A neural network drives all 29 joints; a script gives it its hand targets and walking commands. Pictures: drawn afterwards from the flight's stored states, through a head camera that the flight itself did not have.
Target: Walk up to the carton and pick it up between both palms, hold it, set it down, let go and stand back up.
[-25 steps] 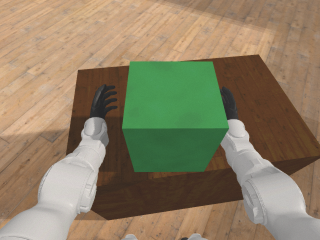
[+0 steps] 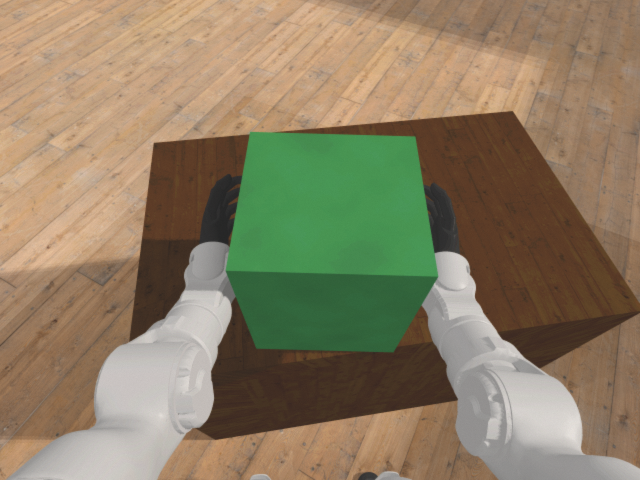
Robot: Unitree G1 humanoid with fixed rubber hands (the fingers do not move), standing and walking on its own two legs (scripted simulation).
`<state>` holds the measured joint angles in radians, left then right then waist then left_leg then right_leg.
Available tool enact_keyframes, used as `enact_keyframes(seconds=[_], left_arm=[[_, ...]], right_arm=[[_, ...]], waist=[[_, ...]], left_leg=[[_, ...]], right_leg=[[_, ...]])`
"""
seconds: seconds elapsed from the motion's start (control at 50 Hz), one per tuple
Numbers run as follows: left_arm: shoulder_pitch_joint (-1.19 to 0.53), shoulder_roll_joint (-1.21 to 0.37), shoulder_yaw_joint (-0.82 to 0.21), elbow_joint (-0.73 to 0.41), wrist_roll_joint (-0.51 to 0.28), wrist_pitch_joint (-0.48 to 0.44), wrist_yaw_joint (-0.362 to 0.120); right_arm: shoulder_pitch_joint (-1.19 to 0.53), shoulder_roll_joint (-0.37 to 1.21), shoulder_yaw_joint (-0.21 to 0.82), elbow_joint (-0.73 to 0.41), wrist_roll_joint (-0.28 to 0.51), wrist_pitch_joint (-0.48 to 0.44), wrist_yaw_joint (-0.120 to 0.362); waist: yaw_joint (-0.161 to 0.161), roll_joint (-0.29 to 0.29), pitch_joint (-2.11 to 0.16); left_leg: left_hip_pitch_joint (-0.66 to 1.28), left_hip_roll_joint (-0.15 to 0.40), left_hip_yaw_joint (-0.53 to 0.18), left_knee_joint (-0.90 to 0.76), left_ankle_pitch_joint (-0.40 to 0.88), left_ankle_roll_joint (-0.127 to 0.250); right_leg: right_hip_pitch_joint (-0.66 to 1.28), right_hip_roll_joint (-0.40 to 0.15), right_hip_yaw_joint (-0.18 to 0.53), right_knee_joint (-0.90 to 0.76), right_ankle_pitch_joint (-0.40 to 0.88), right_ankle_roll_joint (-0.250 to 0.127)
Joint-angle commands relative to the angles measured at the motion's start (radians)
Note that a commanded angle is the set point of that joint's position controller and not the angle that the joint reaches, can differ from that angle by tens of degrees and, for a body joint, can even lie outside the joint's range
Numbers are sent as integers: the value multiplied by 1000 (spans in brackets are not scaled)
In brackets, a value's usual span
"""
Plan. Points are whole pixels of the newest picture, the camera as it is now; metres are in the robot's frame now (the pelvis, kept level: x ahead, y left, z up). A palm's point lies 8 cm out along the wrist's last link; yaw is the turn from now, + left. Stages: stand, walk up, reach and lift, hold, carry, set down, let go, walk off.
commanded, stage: reach and lift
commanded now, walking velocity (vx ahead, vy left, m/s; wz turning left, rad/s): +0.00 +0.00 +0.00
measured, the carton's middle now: (328, 252) +0.40 +0.00 +0.01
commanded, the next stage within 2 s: none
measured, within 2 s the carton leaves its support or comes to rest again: leaves its support in 1.50 s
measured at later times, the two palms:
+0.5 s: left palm (214, 239) +0.41 +0.15 +0.04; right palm (440, 254) +0.38 -0.15 +0.03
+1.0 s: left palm (213, 240) +0.40 +0.15 +0.04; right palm (440, 253) +0.38 -0.15 +0.03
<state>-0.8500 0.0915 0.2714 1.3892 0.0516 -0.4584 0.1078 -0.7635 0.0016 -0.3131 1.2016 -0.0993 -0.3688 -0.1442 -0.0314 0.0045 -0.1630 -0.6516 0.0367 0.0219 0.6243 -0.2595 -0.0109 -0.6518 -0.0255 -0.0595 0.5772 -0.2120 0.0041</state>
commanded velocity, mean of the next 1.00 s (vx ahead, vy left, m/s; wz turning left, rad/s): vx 0.00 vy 0.00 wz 0.00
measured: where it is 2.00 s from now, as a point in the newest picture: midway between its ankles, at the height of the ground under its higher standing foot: outside the picture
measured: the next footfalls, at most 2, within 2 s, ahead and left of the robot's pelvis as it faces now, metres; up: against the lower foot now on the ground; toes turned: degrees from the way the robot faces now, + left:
none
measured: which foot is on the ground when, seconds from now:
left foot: down 0.00-1.00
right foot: down 0.00-1.00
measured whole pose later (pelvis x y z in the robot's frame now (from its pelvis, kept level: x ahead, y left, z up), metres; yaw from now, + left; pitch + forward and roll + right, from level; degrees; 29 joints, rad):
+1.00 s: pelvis +0.03 +0.00 +0.03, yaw +0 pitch +10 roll -1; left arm -0.64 -0.02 0.42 1.08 0.34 -0.38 0.05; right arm -0.56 0.10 -0.53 1.05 -0.37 -0.46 -0.11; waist 0.00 -0.03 -0.05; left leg -0.33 0.04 0.03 0.35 -0.18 -0.01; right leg -0.31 -0.01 -0.06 0.24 -0.10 0.00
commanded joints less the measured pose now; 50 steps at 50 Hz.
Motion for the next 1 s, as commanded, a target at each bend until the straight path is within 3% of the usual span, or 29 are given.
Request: enact_keyframes(seconds=[0.0, 0.06, 0.12, 0.18, 0.42, 0.48, 0.6, 0.76, 0.88, 0.98], left_arm=[[-371, -594, -102, -49, 226, -84, -199], [-343, -589, -92, -65, 265, -81, -196], [-319, -580, -57, -90, 295, -66, -188], [-301, -589, -59, -126, 307, -50, -172], [-206, -638, -81, -245, 348, 7, -147], [-181, -634, -71, -250, 351, 16, -155], [-175, -660, -83, -277, 354, 34, -161], [-164, -655, -81, -292, 359, 48, -159], [-162, -664, -92, -298, 355, 57, -160], [-164, -657, -98, -296, 347, 50, -159]], right_arm=[[-399, 683, 127, -121, -314, -72, 176], [-350, 678, 111, -97, -354, -82, 184], [-309, 652, 74, -64, -393, -84, 192], [-310, 635, 59, -73, -410, -95, 200], [-286, 646, 99, -122, -372, -137, 179], [-276, 654, 119, -132, -365, -135, 175], [-281, 654, 104, -141, -375, -144, 164], [-275, 663, 110, -154, -369, -149, 158], [-281, 659, 107, -144, -387, -150, 150], [-294, 655, 123, -149, -368, -167, 147]], waist=[[2, 35, -447], [-1, 35, -393], [4, 28, -320], [16, 45, -303], [47, 53, -340], [55, 12, -297], [42, 23, -300], [59, 27, -308], [41, 8, -291], [62, 18, -320]], left_leg=[[233, -56, 37, -93, 290, -35], [228, -50, 40, -135, 273, -36], [248, -40, 43, -183, 236, -38], [306, -33, 48, -192, 288, -46], [405, -28, 67, -213, 473, -63], [359, -30, 68, -239, 416, -50], [374, -28, 72, -261, 392, -47], [359, -29, 73, -278, 364, -42], [357, -31, 69, -283, 369, -36], [343, -30, 76, -287, 377, -36]], right_leg=[[471, 25, 9, -88, 336, -5], [547, 27, 16, -120, 358, -11], [530, 30, 1, -155, 286, -15], [519, 40, -12, -184, 277, -19], [590, 52, -12, -243, 400, -23], [634, 48, -5, -241, 411, -15], [640, 48, -8, -256, 391, -13], [653, 40, -4, -273, 362, -18], [664, 41, -3, -276, 386, -18], [659, 37, -8, -267, 409, -14]])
